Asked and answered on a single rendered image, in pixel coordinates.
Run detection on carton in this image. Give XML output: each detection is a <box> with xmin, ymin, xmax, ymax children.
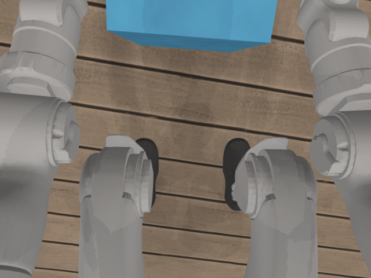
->
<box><xmin>106</xmin><ymin>0</ymin><xmax>278</xmax><ymax>52</ymax></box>

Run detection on left robot upper arm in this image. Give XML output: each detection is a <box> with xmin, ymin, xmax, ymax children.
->
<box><xmin>0</xmin><ymin>92</ymin><xmax>81</xmax><ymax>278</ymax></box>

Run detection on right robot forearm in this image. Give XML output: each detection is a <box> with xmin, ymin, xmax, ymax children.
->
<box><xmin>296</xmin><ymin>0</ymin><xmax>371</xmax><ymax>116</ymax></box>

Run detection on robot right shin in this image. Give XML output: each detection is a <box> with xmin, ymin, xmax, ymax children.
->
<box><xmin>232</xmin><ymin>137</ymin><xmax>318</xmax><ymax>209</ymax></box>

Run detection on left robot forearm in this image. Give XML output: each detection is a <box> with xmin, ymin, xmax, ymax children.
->
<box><xmin>0</xmin><ymin>0</ymin><xmax>88</xmax><ymax>102</ymax></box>

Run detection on right robot upper arm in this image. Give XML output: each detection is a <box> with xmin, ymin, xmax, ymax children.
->
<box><xmin>309</xmin><ymin>110</ymin><xmax>371</xmax><ymax>274</ymax></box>

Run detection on robot left foot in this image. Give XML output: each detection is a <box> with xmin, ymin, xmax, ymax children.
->
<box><xmin>135</xmin><ymin>138</ymin><xmax>159</xmax><ymax>207</ymax></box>

